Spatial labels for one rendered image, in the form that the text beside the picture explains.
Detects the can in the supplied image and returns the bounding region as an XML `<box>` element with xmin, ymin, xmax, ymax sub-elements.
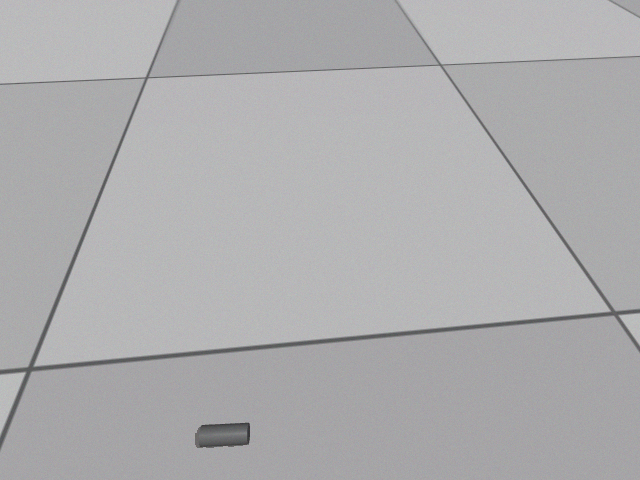
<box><xmin>199</xmin><ymin>423</ymin><xmax>250</xmax><ymax>447</ymax></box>

